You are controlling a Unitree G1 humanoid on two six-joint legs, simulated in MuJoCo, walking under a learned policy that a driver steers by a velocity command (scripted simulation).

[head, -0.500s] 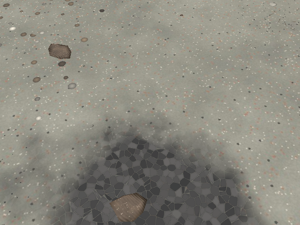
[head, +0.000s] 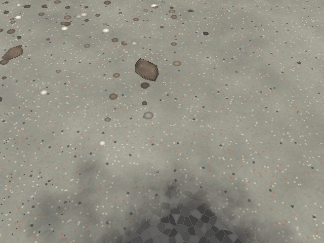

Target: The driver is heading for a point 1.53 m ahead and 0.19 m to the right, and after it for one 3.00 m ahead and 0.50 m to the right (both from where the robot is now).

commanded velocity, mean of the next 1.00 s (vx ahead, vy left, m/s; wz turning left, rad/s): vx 0.50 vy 0.00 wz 0.12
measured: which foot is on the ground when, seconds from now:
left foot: up 0.00-0.00, down 0.02-0.56, up 0.58-1.00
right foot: down 0.00-0.02, up 0.04-0.54, down 0.56-1.00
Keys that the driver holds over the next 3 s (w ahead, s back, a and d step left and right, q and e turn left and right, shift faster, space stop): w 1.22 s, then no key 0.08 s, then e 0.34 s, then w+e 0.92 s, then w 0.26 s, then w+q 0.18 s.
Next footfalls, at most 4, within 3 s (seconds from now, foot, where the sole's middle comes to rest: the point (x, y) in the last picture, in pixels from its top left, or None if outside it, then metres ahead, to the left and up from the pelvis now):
0.02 left None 0.17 0.09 -0.76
0.56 right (196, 228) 0.52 -0.10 -0.76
1.10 left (135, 165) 0.80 0.17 -0.76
1.60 right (179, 132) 1.00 -0.02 -0.76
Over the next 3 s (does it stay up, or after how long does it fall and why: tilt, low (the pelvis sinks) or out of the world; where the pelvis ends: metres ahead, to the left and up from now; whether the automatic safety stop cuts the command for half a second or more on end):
stays up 1.40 -0.17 0.00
